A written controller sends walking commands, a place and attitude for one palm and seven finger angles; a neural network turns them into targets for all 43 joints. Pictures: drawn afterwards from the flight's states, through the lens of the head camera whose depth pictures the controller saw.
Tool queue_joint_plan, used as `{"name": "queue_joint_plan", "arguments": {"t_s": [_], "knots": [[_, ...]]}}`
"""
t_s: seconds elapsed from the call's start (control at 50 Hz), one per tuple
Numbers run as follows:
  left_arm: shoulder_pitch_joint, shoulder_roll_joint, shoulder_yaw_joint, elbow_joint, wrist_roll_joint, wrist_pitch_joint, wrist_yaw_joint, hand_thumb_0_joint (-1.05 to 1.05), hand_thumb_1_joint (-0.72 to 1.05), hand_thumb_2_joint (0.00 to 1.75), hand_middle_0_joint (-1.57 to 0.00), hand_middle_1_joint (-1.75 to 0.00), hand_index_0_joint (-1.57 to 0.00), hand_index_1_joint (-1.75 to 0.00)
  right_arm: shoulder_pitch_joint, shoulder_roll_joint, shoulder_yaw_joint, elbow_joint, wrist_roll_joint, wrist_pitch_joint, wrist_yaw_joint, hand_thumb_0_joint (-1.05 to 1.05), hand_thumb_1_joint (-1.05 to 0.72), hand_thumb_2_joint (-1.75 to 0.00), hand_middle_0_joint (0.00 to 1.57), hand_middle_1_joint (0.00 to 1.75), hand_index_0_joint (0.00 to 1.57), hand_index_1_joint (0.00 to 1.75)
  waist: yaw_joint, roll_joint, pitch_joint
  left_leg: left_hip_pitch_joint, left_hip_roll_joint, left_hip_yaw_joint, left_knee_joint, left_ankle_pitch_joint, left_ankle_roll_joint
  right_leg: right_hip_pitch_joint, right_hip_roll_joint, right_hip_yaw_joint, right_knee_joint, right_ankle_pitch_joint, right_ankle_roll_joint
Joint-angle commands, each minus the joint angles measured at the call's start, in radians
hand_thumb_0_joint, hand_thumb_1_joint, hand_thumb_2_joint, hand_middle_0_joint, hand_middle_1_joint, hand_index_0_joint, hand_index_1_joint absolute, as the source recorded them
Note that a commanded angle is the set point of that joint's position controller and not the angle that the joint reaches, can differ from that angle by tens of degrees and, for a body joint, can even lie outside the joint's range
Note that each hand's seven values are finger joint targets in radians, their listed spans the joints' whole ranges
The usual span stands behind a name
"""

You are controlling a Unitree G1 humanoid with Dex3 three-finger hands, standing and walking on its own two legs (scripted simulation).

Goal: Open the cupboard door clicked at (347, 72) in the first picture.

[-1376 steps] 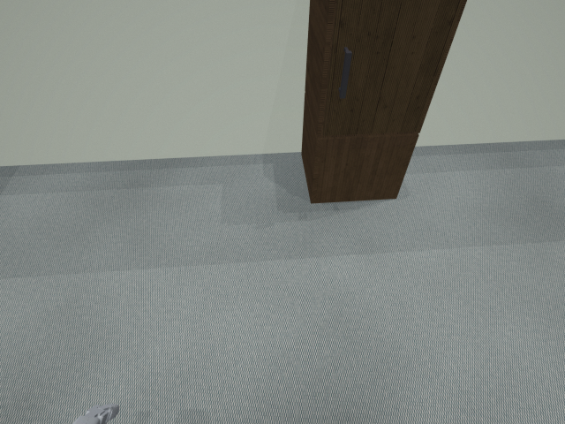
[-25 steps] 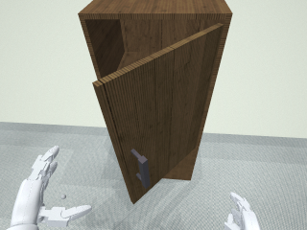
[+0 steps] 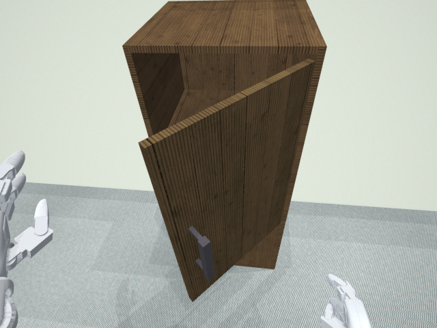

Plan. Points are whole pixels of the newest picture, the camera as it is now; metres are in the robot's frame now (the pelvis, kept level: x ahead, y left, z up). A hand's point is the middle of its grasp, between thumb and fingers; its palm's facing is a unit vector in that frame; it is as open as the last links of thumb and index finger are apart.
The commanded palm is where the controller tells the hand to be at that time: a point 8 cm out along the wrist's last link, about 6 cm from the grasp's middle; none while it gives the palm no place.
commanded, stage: draw the hand back to the body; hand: left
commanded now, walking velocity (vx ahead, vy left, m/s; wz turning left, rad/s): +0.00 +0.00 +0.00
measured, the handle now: (201, 254) +0.30 +0.09 -0.07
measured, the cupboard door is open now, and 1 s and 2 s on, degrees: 48 48 48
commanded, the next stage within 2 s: step back with the hand held close in 0.30 s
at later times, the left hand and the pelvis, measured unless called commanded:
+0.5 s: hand (48, 239) +0.18 +0.26 +0.17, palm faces +0.46 -0.78 -0.43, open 7.4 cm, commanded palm +0.12 +0.29 +0.18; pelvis -0.02 -0.01 +0.01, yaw +0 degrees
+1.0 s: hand (9, 285) +0.12 +0.28 +0.16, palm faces +0.40 -0.76 -0.51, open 7.4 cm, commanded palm +0.06 +0.31 +0.18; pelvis -0.09 +0.01 +0.00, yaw -1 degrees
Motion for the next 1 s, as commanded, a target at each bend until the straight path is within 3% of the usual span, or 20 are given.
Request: {"name": "queue_joint_plan", "arguments": {"t_s": [0.0, 0.08, 0.12, 0.16, 0.22, 0.28, 0.38, 0.4, 0.42, 0.44, 0.46, 0.52, 0.56, 0.6, 0.62, 0.68, 0.74, 0.8, 0.92, 0.98], "knots": [[-0.039, 0.123, 0.056, -0.129, -0.008, -0.058, -0.002, 0.0, 0.9, 0.9, -0.2, -0.3, -0.2, -0.3, -0.124, -0.1, -0.047, -0.146, -0.001, -0.045, 0.004, 0.0, -0.9, -0.9, 0.2, 0.3, 0.2, 0.3, -0.005, -0.053, -0.005, -0.019, 0.004, 0.026, -0.11, 0.331, 0.014, 0.04, 0.036, -0.029, -0.087, 0.261, -0.031], [-0.067, 0.172, 0.094, -0.181, -0.002, -0.077, 0.001, 0.0, 0.9, 0.9, -0.2, -0.3, -0.2, -0.3, -0.142, -0.098, -0.053, -0.145, -0.007, -0.044, 0.0, 0.0, -0.9, -0.9, 0.2, 0.3, 0.2, 0.3, 0.004, -0.037, -0.073, 0.019, -0.004, 0.033, -0.125, 0.316, 0.018, 0.08, 0.035, -0.019, -0.102, 0.262, -0.032], [-0.071, 0.179, 0.1, -0.196, 0.0, -0.083, 0.003, 0.0, 0.9, 0.9, -0.2, -0.3, -0.2, -0.3, -0.148, -0.091, -0.051, -0.141, -0.008, -0.048, -0.003, 0.0, -0.9, -0.9, 0.2, 0.3, 0.2, 0.3, 0.006, -0.03, -0.068, 0.024, -0.009, 0.037, -0.127, 0.309, 0.02, 0.081, 0.037, -0.017, -0.113, 0.262, -0.032], [-0.094, 0.204, 0.113, -0.229, 0.005, -0.09, 0.008, 0.0, 0.9, 0.9, -0.2, -0.3, -0.2, -0.3, -0.155, -0.092, -0.05, -0.135, -0.01, -0.056, -0.007, 0.0, -0.9, -0.9, 0.2, 0.3, 0.2, 0.3, 0.007, 0.013, -0.074, 0.027, -0.012, 0.038, -0.131, 0.308, 0.016, 0.093, 0.035, -0.013, -0.121, 0.259, -0.036], [-0.089, 0.186, 0.102, -0.204, 0.005, -0.089, 0.01, 0.0, 0.9, 0.9, -0.2, -0.3, -0.2, -0.3, -0.155, -0.087, -0.049, -0.126, -0.01, -0.064, -0.008, 0.0, -0.9, -0.9, 0.2, 0.3, 0.2, 0.3, 0.004, 0.013, -0.035, 0.03, -0.013, 0.038, -0.14, 0.283, 0.016, 0.069, 0.039, -0.014, -0.14, 0.232, -0.034], [-0.087, 0.163, 0.086, -0.157, 0.002, -0.089, 0.005, 0.0, 0.9, 0.9, -0.2, -0.3, -0.2, -0.3, -0.158, -0.089, -0.051, -0.116, -0.009, -0.065, -0.009, 0.0, -0.9, -0.9, 0.2, 0.3, 0.2, 0.3, -0.001, -0.04, 0.016, 0.025, -0.008, 0.037, -0.152, 0.259, 0.017, 0.05, 0.045, -0.015, -0.159, 0.205, -0.03], [-0.082, 0.147, 0.073, -0.128, 0.001, -0.096, -0.005, 0.0, 0.9, 0.9, -0.2, -0.3, -0.2, -0.3, -0.159, -0.092, -0.059, -0.109, -0.009, -0.064, -0.005, 0.0, -0.9, -0.9, 0.2, 0.3, 0.2, 0.3, -0.001, -0.024, 0.018, 0.035, -0.008, 0.042, -0.167, 0.228, 0.018, 0.048, 0.044, -0.008, -0.175, 0.165, -0.028], [-0.179, 0.198, 0.103, -0.221, 0.003, -0.109, 0.001, 0.0, 0.9, 0.9, -0.2, -0.3, -0.2, -0.3, -0.17, -0.095, -0.057, -0.114, -0.01, -0.07, -0.004, 0.0, -0.9, -0.9, 0.2, 0.3, 0.2, 0.3, 0.003, -0.002, -0.028, 0.046, -0.013, 0.036, -0.165, 0.235, 0.02, 0.068, 0.042, -0.003, -0.173, 0.176, -0.03], [-0.21, 0.285, 0.206, -0.214, 0.012, -0.146, 0.008, 0.0, 0.9, 0.9, -0.2, -0.3, -0.2, -0.3, -0.156, -0.112, -0.05, -0.143, 0.0, -0.042, -0.004, 0.0, -0.9, -0.9, 0.2, 0.3, 0.2, 0.3, -0.044, -0.072, 0.066, -0.043, 0.0, 0.03, -0.128, 0.18, 0.033, -0.037, 0.007, 0.057, -0.221, 0.221, -0.025], [-0.095, 0.22, 0.16, -0.127, 0.012, -0.147, -0.004, 0.0, 0.9, 0.9, -0.2, -0.3, -0.2, -0.3, -0.158, -0.106, -0.056, -0.128, -0.006, -0.019, -0.002, 0.0, -0.9, -0.9, 0.2, 0.3, 0.2, 0.3, -0.048, -0.111, 0.044, -0.039, -0.005, 0.021, -0.11, 0.175, 0.034, -0.042, -0.006, 0.054, -0.229, 0.218, -0.026], [-0.083, 0.227, 0.16, -0.136, 0.015, -0.147, -0.006, 0.0, 0.9, 0.9, -0.2, -0.3, -0.2, -0.3, -0.168, -0.109, -0.059, -0.138, -0.006, -0.006, 0.002, 0.0, -0.9, -0.9, 0.2, 0.3, 0.2, 0.3, -0.042, -0.108, 0.044, -0.044, -0.011, 0.019, -0.109, 0.195, 0.033, -0.035, -0.01, 0.053, -0.231, 0.25, -0.031], [0.016, 0.191, 0.136, -0.146, 0.012, -0.162, -0.008, 0.0, 0.9, 0.9, -0.2, -0.3, -0.2, -0.3, -0.159, -0.114, -0.067, -0.147, -0.011, 0.022, 0.004, 0.0, -0.9, -0.9, 0.2, 0.3, 0.2, 0.3, -0.051, -0.034, -0.032, -0.037, 0.0, 0.027, -0.12, 0.268, 0.024, -0.009, -0.012, 0.036, -0.185, 0.313, -0.028], [0.048, 0.194, 0.138, -0.18, 0.009, -0.166, -0.006, 0.0, 0.9, 0.9, -0.2, -0.3, -0.2, -0.3, -0.158, -0.119, -0.073, -0.159, -0.009, 0.036, 0.003, 0.0, -0.9, -0.9, 0.2, 0.3, 0.2, 0.3, -0.05, -0.012, -0.094, -0.034, 0.007, 0.024, -0.125, 0.347, 0.019, 0.038, -0.005, 0.018, -0.149, 0.374, -0.024], [0.079, 0.215, 0.16, -0.209, 0.005, -0.169, 0.001, 0.0, 0.9, 0.9, -0.2, -0.3, -0.2, -0.3, -0.153, -0.116, -0.078, -0.172, -0.007, 0.051, 0.002, 0.0, -0.9, -0.9, 0.2, 0.3, 0.2, 0.3, -0.05, -0.031, -0.154, -0.025, 0.014, 0.028, -0.119, 0.406, 0.016, 0.061, 0.002, 0.011, -0.118, 0.422, -0.018], [0.088, 0.223, 0.169, -0.219, 0.003, -0.168, 0.003, 0.0, 0.9, 0.9, -0.2, -0.3, -0.2, -0.3, -0.154, -0.114, -0.081, -0.179, -0.004, 0.058, 0.001, 0.0, -0.9, -0.9, 0.2, 0.3, 0.2, 0.3, -0.05, -0.051, -0.167, -0.027, 0.015, 0.024, -0.119, 0.427, 0.015, 0.067, 0.006, 0.006, -0.108, 0.44, -0.015], [0.097, 0.247, 0.191, -0.262, 0.001, -0.174, 0.009, 0.0, 0.9, 0.9, -0.2, -0.3, -0.2, -0.3, -0.159, -0.11, -0.086, -0.195, -0.001, 0.07, -0.004, 0.0, -0.9, -0.9, 0.2, 0.3, 0.2, 0.3, -0.047, -0.033, -0.182, -0.056, 0.021, 0.02, -0.121, 0.442, 0.012, 0.081, 0.011, 0.002, -0.074, 0.461, -0.012], [0.096, 0.246, 0.19, -0.254, 0.001, -0.174, 0.015, 0.0, 0.9, 0.9, -0.2, -0.3, -0.2, -0.3, -0.157, -0.113, -0.09, -0.199, 0.003, 0.076, -0.007, 0.0, -0.9, -0.9, 0.2, 0.3, 0.2, 0.3, -0.05, -0.043, -0.144, -0.102, 0.025, 0.018, -0.132, 0.381, 0.016, 0.054, 0.017, 0.007, -0.073, 0.411, -0.006], [0.093, 0.24, 0.186, -0.248, 0.006, -0.18, 0.019, 0.0, 0.9, 0.9, -0.2, -0.3, -0.2, -0.3, -0.156, -0.118, -0.089, -0.2, 0.002, 0.074, -0.009, 0.0, -0.9, -0.9, 0.2, 0.3, 0.2, 0.3, -0.049, -0.003, -0.108, -0.172, 0.035, 0.007, -0.158, 0.293, 0.024, 0.058, 0.026, 0.009, -0.056, 0.344, -0.003], [0.063, 0.22, 0.176, -0.232, 0.026, -0.198, 0.024, 0.0, 0.9, 0.9, -0.2, -0.3, -0.2, -0.3, -0.15, -0.133, -0.088, -0.208, 0.007, 0.061, -0.004, 0.0, -0.9, -0.9, 0.2, 0.3, 0.2, 0.3, -0.053, 0.011, -0.027, -0.436, 0.058, -0.032, -0.235, -0.141, 0.062, 0.13, 0.044, 0.032, -0.01, 0.151, 0.002], [0.039, 0.224, 0.18, -0.25, 0.04, -0.209, 0.027, 0.0, 0.9, 0.9, -0.2, -0.3, -0.2, -0.3, -0.146, -0.133, -0.088, -0.213, 0.006, 0.051, -0.002, 0.0, -0.9, -0.9, 0.2, 0.3, 0.2, 0.3, -0.053, 0.004, -0.01, -0.518, 0.064, -0.046, -0.227, -0.252, 0.076, 0.138, 0.046, 0.049, 0.001, 0.067, 0.003]]}}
